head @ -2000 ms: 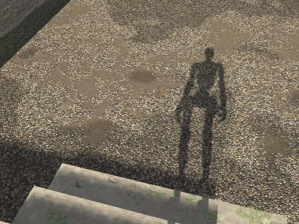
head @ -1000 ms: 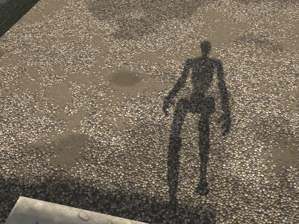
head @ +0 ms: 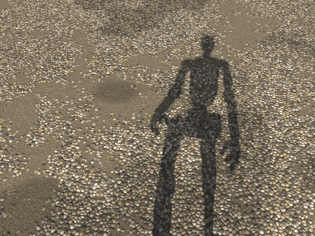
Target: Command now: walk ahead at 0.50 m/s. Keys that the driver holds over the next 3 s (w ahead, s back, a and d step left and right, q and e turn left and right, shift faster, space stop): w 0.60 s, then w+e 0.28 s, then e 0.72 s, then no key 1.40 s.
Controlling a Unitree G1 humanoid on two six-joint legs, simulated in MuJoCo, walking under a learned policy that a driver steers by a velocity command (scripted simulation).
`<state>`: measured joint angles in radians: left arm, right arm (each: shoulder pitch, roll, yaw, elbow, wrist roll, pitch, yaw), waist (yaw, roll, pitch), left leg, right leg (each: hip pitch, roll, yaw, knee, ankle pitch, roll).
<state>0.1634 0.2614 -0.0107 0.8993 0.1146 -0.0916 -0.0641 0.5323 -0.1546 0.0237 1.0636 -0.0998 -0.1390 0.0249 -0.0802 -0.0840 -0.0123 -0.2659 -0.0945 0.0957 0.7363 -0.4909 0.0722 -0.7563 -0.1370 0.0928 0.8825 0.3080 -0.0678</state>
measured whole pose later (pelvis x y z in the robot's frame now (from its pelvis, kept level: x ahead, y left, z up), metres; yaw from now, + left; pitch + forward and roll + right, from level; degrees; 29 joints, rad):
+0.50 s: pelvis +0.32 -0.05 -0.15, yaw -1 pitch +3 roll -1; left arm 0.39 0.20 0.03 1.02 -0.01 -0.06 0.02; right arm 0.10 -0.21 -0.05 0.84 0.01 -0.09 -0.03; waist 0.03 0.02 -0.04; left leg -0.81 0.09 -0.03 0.95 -0.02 -0.01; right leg -0.22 0.03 -0.04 0.46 -0.29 -0.03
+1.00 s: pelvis +0.59 +0.00 -0.14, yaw -9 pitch +3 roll +0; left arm 0.12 0.25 0.10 0.85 -0.01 -0.04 0.01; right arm 0.32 -0.20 -0.08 0.99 -0.01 -0.09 -0.03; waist -0.04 -0.04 -0.01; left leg -0.09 -0.01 0.18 0.28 -0.24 0.04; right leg -0.74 -0.06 0.08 0.82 0.04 -0.04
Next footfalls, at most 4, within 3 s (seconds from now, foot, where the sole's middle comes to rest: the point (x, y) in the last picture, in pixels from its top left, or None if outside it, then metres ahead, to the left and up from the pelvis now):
0.22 right None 0.32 -0.16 -0.92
0.64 left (132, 235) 0.58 0.09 -0.92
1.16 right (178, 188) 0.80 -0.16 -0.92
1.64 left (138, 181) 0.86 0.05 -0.92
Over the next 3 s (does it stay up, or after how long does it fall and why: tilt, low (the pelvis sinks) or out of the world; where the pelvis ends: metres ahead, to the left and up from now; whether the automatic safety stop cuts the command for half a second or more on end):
stays up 0.73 -0.02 -0.15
